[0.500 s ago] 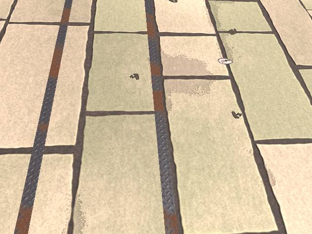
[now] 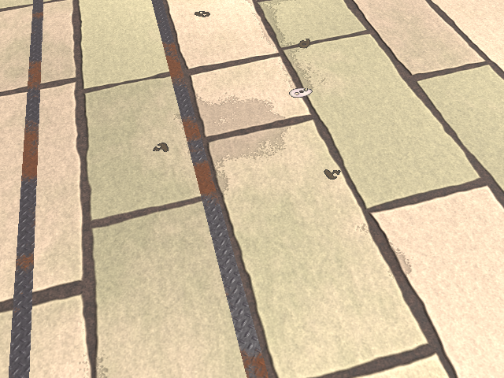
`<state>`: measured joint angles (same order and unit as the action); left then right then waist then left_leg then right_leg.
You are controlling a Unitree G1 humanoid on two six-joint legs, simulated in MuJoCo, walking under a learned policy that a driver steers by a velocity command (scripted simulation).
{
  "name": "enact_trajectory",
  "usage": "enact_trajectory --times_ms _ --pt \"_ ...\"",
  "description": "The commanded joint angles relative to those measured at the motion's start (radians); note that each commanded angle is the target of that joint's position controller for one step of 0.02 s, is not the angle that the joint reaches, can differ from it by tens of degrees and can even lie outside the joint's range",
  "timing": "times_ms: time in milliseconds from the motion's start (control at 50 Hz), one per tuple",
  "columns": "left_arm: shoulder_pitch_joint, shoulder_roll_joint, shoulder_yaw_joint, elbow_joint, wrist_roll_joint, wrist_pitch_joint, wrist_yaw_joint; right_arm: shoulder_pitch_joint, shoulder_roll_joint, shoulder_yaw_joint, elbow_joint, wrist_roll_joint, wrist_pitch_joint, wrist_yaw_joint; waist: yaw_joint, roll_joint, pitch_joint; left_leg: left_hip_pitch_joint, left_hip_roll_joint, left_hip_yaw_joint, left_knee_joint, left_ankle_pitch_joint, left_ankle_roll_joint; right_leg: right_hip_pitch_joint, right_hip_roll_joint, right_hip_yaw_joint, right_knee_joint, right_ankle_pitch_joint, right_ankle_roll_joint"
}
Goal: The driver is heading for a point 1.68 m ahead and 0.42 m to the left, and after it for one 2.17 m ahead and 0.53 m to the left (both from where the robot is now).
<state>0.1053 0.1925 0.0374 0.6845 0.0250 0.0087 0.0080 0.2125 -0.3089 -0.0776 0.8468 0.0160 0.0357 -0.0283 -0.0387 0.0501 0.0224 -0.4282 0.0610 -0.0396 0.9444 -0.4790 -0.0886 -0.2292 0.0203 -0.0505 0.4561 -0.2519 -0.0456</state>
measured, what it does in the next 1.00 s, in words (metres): steps on the spot, turning left: left foot, then right foot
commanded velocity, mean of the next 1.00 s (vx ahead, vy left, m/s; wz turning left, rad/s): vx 0.00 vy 0.00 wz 0.39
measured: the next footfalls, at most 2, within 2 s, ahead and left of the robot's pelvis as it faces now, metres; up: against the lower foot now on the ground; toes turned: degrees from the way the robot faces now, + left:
left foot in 0.30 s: +0.00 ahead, +0.14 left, +0.00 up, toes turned +17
right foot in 0.86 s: +0.13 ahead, -0.05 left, +0.00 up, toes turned +32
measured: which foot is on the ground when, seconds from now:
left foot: up 0.00-0.28, down 0.30-1.00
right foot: down 0.00-0.32, up 0.34-0.84, down 0.86-1.00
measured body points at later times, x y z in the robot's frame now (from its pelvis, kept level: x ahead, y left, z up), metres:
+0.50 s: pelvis -0.01 +0.05 +0.01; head +0.02 +0.10 +0.45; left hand +0.06 +0.38 -0.12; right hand +0.19 -0.19 -0.08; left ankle -0.03 +0.13 -0.74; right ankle +0.02 -0.11 -0.65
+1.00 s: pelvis +0.04 +0.03 +0.00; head +0.07 +0.03 +0.45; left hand +0.05 +0.32 -0.11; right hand +0.30 -0.14 -0.11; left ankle -0.03 +0.13 -0.74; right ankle +0.10 -0.07 -0.74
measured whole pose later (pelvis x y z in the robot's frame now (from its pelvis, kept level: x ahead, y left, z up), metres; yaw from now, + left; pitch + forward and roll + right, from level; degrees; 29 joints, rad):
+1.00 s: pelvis +0.04 +0.03 +0.00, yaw +26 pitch +0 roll +0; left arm 0.16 0.25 0.03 0.79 0.00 -0.03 -0.02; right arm 0.15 -0.27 -0.03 0.71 -0.03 0.03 -0.03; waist 0.00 0.03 0.03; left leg -0.20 -0.06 -0.16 0.50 -0.30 0.00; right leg -0.25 0.05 0.08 0.49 -0.25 -0.02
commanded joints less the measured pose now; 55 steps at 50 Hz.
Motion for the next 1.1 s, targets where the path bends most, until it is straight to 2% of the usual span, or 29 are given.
enact_trajectory --times_ms 20,120,220,260,280,300,320,340,360,380,400,420,440,500,580,660,740,780,820,840,860,880,900,920,940,960,980,1000,1100 --pt "-0.022 0.191 0.061 -0.037 -0.009 -0.008 0.025 -0.004 -0.102 -0.029 -0.061 0.009 0.001 -0.012 0.029 -0.173 -0.073 -0.072 -0.001 -0.011 0.067 0.031 -0.011 0.121 -0.285 0.145 -0.13 0.495 -0.19" --pt "-0.021 0.201 0.07 -0.007 -0.011 0.009 0.036 -0.05 -0.064 -0.015 -0.109 0.003 0.013 -0.004 0.053 -0.162 -0.054 -0.082 0.022 0.024 -0.035 0.023 -0.004 0.152 -0.329 0.133 -0.148 0.381 -0.208" --pt "-0.033 0.24 0.084 0.007 -0.023 0.019 0.029 -0.041 -0.072 -0.016 -0.14 0.005 0.01 0.022 0.043 -0.176 -0.079 0.006 0.003 0.088 -0.167 0.039 0.041 0.164 -0.358 0.094 -0.108 0.462 -0.195" --pt "-0.053 0.253 0.087 0.011 -0.039 0.022 0.03 -0.013 -0.069 -0.018 -0.142 0.007 0.011 0.035 0.015 -0.182 -0.088 0.078 -0.014 0.116 -0.291 0.119 0.075 0.152 -0.352 0.062 -0.059 0.444 -0.153" --pt "-0.059 0.253 0.088 0.018 -0.049 0.025 0.031 0.019 -0.069 -0.021 -0.132 0.005 0.01 0.039 -0.006 -0.177 -0.093 0.149 -0.036 0.138 -0.4 0.214 0.101 0.125 -0.332 0.028 -0.009 0.399 -0.114" --pt "-0.01 0.232 0.085 0.042 -0.05 0.026 0.028 0.05 -0.099 -0.033 -0.123 -0.002 0.008 0.034 -0.007 -0.117 -0.098 0.244 -0.048 0.103 -0.504 0.366 0.136 0.067 -0.284 -0.025 0.084 0.278 -0.045" --pt "-0.002 0.183 0.073 0.032 -0.016 0.023 0.022 0.081 -0.205 -0.062 -0.131 -0.003 0.004 0.018 0.011 0.115 -0.108 0.408 0.125 -0.161 -0.561 0.72 0.215 -0.149 -0.176 -0.126 0.347 0.018 0.055" --pt "-0.105 0.158 0.059 -0.032 0.003 0.018 0.025 0.099 -0.282 -0.072 -0.153 -0.03 -0.012 0.022 -0.02 0.272 -0.116 0.444 0.34 -0.483 -0.586 0.955 0.431 -0.392 -0.008 -0.053 0.582 -0.447 0.115" --pt "-0.13 0.201 0.071 -0.029 -0.013 0.017 0.026 0.093 -0.244 -0.061 -0.167 -0.046 -0.037 0.033 -0.048 0.104 -0.167 0.443 0.338 -0.458 -0.61 0.867 0.478 -0.422 -0.024 0.085 0.734 -0.461 0.108" --pt "-0.115 0.213 0.076 -0.021 -0.034 0.016 0.024 0.044 -0.222 -0.053 -0.169 -0.038 -0.054 0.033 -0.014 0.072 -0.128 0.414 0.281 -0.369 -0.612 0.781 0.428 -0.441 -0.044 0.114 0.757 -0.371 0.092" --pt "-0.086 0.221 0.082 0.002 -0.035 0.017 0.03 -0.013 -0.197 -0.049 -0.175 -0.016 -0.056 0.027 0.016 0.029 -0.097 0.393 0.222 -0.307 -0.61 0.69 0.368 -0.451 -0.061 0.121 0.73 -0.28 0.09" --pt "-0.072 0.239 0.089 0.013 -0.027 0.018 0.037 -0.053 -0.161 -0.037 -0.183 0.001 -0.052 0.019 0.031 0.034 -0.08 0.376 0.196 -0.28 -0.612 0.671 0.332 -0.449 -0.072 0.129 0.697 -0.213 0.093" --pt "-0.056 0.235 0.09 0.022 -0.024 0.018 0.038 -0.06 -0.149 -0.029 -0.191 0.003 -0.047 0.011 0.041 0.051 -0.086 0.347 0.168 -0.255 -0.618 0.688 0.321 -0.406 -0.06 0.124 0.707 -0.16 0.101" --pt "-0.031 0.216 0.087 0.029 -0.032 0.011 0.035 -0.038 -0.15 -0.027 -0.203 -0.006 -0.042 -0.001 0.039 0.049 -0.106 0.368 0.141 -0.243 -0.621 0.702 0.322 -0.386 -0.036 0.126 0.668 -0.084 0.119" --pt "-0.054 0.207 0.083 0.018 -0.031 0.004 0.038 -0.019 -0.169 -0.033 -0.211 -0.003 -0.032 -0.006 0.022 0.07 -0.083 0.385 0.125 -0.289 -0.618 0.6 0.318 -0.396 -0.028 0.142 0.51 -0.065 0.141" --pt "-0.067 0.204 0.079 0.009 -0.031 -0.01 0.03 -0.036 -0.182 -0.038 -0.227 -0.005 -0.021 -0.006 0.012 0.09 -0.068 0.333 0.107 -0.343 -0.6 0.513 0.319 -0.334 -0.015 0.155 0.371 -0.071 0.147" --pt "-0.055 0.212 0.078 0.004 -0.036 -0.031 0.015 -0.059 -0.185 -0.039 -0.246 -0.007 -0.011 0.0 0.01 0.099 -0.089 0.311 0.102 -0.415 -0.547 0.603 0.326 -0.253 0.009 0.161 0.277 -0.107 0.136" --pt "-0.013 0.218 0.076 0.015 -0.038 -0.039 0.006 -0.081 -0.168 -0.031 -0.255 -0.008 -0.006 -0.001 0.019 0.104 -0.124 0.331 0.109 -0.412 -0.5 0.708 0.315 -0.198 0.001 0.142 0.222 -0.106 0.125" --pt "0.028 0.198 0.066 0.029 -0.036 -0.046 -0.008 -0.096 -0.129 -0.012 -0.254 -0.003 0.0 -0.005 0.041 0.095 -0.141 0.308 0.089 -0.39 -0.457 0.734 0.283 -0.079 -0.011 0.109 0.07 0.008 0.1" --pt "0.046 0.18 0.057 0.035 -0.026 -0.051 -0.015 -0.089 -0.093 0.004 -0.245 -0.001 -0.001 -0.007 0.061 0.075 -0.137 0.267 0.057 -0.369 -0.45 0.647 0.24 0.03 -0.029 0.116 -0.089 0.19 0.077" --pt "0.034 0.2 0.052 0.029 -0.005 -0.054 -0.015 -0.026 -0.038 0.023 -0.225 -0.026 -0.009 -0.007 0.03 -0.014 -0.153 0.23 -0.007 -0.308 -0.405 0.462 0.177 0.126 -0.127 0.236 -0.131 0.379 0.041" --pt "-0.027 0.237 0.044 0.009 0.01 -0.052 -0.012 0.076 -0.027 0.026 -0.203 -0.057 -0.019 -0.002 -0.068 -0.191 -0.136 0.185 -0.107 -0.204 -0.35 0.111 0.125 0.135 -0.244 0.372 -0.09 0.635 -0.049" --pt "-0.059 0.188 0.025 0.018 0.014 -0.051 -0.015 0.074 -0.061 0.019 -0.203 -0.06 -0.023 0.0 -0.078 -0.25 -0.112 0.214 -0.087 -0.156 -0.385 0.041 0.077 0.03 -0.302 0.436 -0.105 0.542 -0.172" --pt "-0.078 0.178 0.023 0.013 -0.002 -0.053 -0.022 0.037 -0.097 0.011 -0.191 -0.057 -0.026 -0.001 -0.052 -0.217 -0.079 0.248 -0.07 -0.139 -0.432 0.134 0.064 0.004 -0.239 0.409 -0.112 0.395 -0.153" --pt "-0.054 0.201 0.03 0.022 -0.012 -0.052 -0.024 -0.014 -0.106 0.006 -0.187 -0.051 -0.027 -0.002 -0.016 -0.197 -0.074 0.258 -0.082 -0.127 -0.453 0.207 0.066 0.009 -0.181 0.367 -0.102 0.295 -0.106" --pt "-0.03 0.233 0.034 0.025 -0.022 -0.053 -0.024 -0.046 -0.108 0.003 -0.19 -0.045 -0.022 -0.004 0.002 -0.189 -0.065 0.272 -0.085 -0.119 -0.457 0.248 0.071 -0.005 -0.155 0.357 -0.097 0.247 -0.081" --pt "-0.03 0.267 0.041 0.02 -0.03 -0.054 -0.021 -0.049 -0.118 -0.001 -0.197 -0.041 -0.019 -0.006 0.006 -0.181 -0.051 0.258 -0.087 -0.107 -0.448 0.265 0.075 -0.01 -0.15 0.366 -0.096 0.224 -0.074" --pt "-0.026 0.281 0.044 0.019 -0.034 -0.053 -0.018 -0.044 -0.109 -0.001 -0.196 -0.036 -0.02 -0.007 0.003 -0.183 -0.049 0.254 -0.09 -0.092 -0.441 0.261 0.079 -0.007 -0.145 0.377 -0.09 0.224 -0.074" --pt "-0.003 0.275 0.052 -0.009 -0.05 -0.027 0.002 -0.025 -0.081 -0.012 -0.191 -0.026 -0.037 -0.015 0.026 -0.171 -0.092 0.195 -0.108 -0.042 -0.388 0.252 0.071 0.051 -0.153 0.468 -0.028 0.358 -0.131"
